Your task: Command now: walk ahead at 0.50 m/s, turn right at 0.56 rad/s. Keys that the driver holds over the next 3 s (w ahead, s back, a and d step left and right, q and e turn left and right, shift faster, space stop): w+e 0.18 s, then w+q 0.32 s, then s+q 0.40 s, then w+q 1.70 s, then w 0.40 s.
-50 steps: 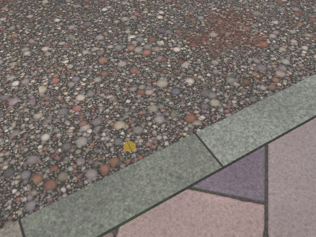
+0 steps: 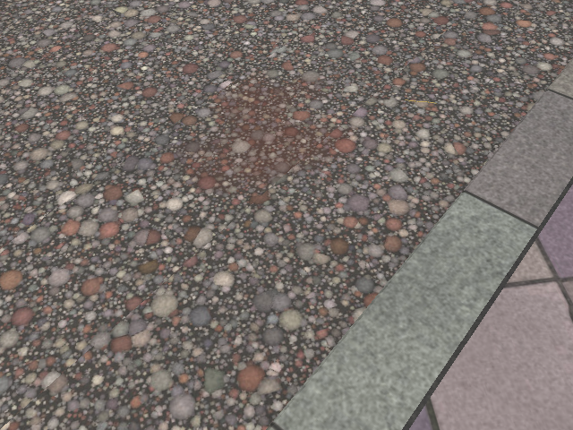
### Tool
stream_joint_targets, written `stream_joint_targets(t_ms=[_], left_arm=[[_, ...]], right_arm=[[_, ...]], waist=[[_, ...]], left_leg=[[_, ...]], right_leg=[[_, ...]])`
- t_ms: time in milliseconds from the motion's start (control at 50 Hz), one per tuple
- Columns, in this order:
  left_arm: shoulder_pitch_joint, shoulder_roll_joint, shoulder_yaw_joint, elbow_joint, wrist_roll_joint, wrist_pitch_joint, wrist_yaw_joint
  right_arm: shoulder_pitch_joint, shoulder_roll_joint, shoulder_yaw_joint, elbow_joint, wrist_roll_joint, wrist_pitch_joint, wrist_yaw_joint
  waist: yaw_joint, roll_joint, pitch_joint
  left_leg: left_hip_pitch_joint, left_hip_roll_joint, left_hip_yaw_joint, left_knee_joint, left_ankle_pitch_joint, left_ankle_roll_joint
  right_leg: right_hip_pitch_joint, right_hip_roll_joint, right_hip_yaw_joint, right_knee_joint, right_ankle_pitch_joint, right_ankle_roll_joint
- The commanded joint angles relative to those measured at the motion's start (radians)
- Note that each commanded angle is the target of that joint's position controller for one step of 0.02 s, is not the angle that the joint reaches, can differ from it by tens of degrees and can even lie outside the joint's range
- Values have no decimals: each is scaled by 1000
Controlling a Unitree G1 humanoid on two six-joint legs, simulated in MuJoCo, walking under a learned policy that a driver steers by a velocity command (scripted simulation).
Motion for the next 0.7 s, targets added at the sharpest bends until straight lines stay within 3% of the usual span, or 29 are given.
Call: stream_joint_targets(t_ms=[20, 140, 180, 220, 240, 260, 280, 300, 320, 340, 360, 420, 500, 540, 600, 660, 700], left_arm=[[58, 141, 26, -56, 0, -11, 2], [124, 160, 28, -72, 17, -4, 13], [93, 182, 33, -89, 19, -5, 21], [50, 192, 33, -97, 22, -15, 23], [51, 183, 27, -88, 20, -21, 17], [65, 138, 13, -104, 16, -29, 9], [218, 69, 2, -106, -21, -28, 2], [203, 130, 5, -89, 15, -25, 5], [102, 140, 7, -105, 31, -21, 1], [12, 132, 0, -130, 41, -24, -5], [-29, 122, -2, -150, 45, -22, -9], [-34, 96, -15, -168, 57, -2, -17], [-175, 83, -31, -223, 50, 6, -20], [-252, 70, -41, -248, 41, 8, -15], [-288, 67, -49, -261, 23, 10, 0], [-296, 87, -47, -268, 12, 13, 17], [-237, 110, -40, -259, 8, 4, 26]], right_arm=[[-70, -66, -10, -82, 3, 5, 4], [-223, -80, 5, -161, 16, -11, 15], [-193, -104, 3, -174, 19, -21, 12], [-29, -132, -8, -122, 18, -33, 4], [109, -146, -17, -79, 16, -45, -7], [259, -194, -29, -59, 0, -53, -23], [336, -304, -59, -44, -15, -44, -24], [280, -238, -50, -37, 17, -29, -10], [179, -167, -35, -58, 29, -25, -2], [134, -122, -23, -63, 27, -27, 5], [133, -108, -16, -52, 25, -31, 6], [196, -116, -16, -8, 37, -49, 8], [268, -152, -30, 17, 44, -43, -1], [285, -153, -31, 19, 42, -38, -3], [330, -170, -38, 24, 43, -23, -6], [329, -170, -42, 6, 37, 6, -19], [283, -188, -52, -23, 38, 22, -29]], waist=[[13, -79, 6], [68, -99, -2], [32, -112, 0], [-34, -107, -56], [-98, -65, -125], [-151, 5, -248], [-103, 248, -376], [-77, 176, -304], [-53, 60, -133], [-53, -15, -73], [-38, -3, -39], [-13, 63, -63], [-33, 57, -26], [-44, 52, 5], [-61, 68, -60], [-68, 104, -83], [-34, 108, -80]], left_leg=[[-39, -40, 47, -109, 117, -15], [-9, -109, 49, -301, 166, 7], [82, -116, 16, -389, 98, 30], [294, -152, 52, -449, 53, 77], [457, -153, 63, -516, 89, 109], [676, 4, -103, -522, -33, 161], [945, 249, -591, -584, -104, 321], [877, 250, -762, -679, -199, 341], [735, 211, -613, -687, -224, 332], [638, 161, -494, -699, -119, 312], [581, 111, -409, -711, 14, 289], [529, 39, -307, -722, 265, 279], [479, 20, -276, -782, 199, 301], [452, 2, -234, -741, 454, 278], [478, -31, -182, -610, 779, 220], [514, -50, -227, -514, 768, 177], [510, -60, -289, -447, 655, 146]], right_leg=[[2, -246, 234, -102, 349, -95], [125, -257, 282, -21, 464, -80], [124, -277, 321, 22, 484, -58], [116, -278, 284, 123, 655, -24], [105, -232, 226, 291, 691, -4], [-9, -182, 173, 536, 480, 15], [-317, 3, 67, 869, -117, 69], [-454, -22, 95, 969, -313, 56], [-504, -84, 83, 990, -225, 58], [-501, -125, 61, 938, -161, 63], [-488, -158, 44, 875, -135, 71], [-425, -181, 7, 767, -132, 117], [-475, -203, -24, 602, -46, 166], [-453, -185, -42, 504, 18, 183], [-367, -129, -51, 427, 83, 176], [-312, -94, -26, 331, 72, 156], [-210, -96, 5, 178, 106, 139]])
Next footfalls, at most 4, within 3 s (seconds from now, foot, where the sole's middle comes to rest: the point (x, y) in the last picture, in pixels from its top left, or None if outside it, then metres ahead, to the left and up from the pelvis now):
0.26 left None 0.33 0.11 -0.78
0.74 right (353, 413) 0.52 -0.08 -0.78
1.16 left None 0.30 0.07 -0.78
1.62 right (313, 359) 0.65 0.01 -0.78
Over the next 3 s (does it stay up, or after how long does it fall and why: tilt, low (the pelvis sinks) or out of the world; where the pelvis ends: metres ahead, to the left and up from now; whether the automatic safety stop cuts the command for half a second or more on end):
stays up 1.00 0.63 -0.08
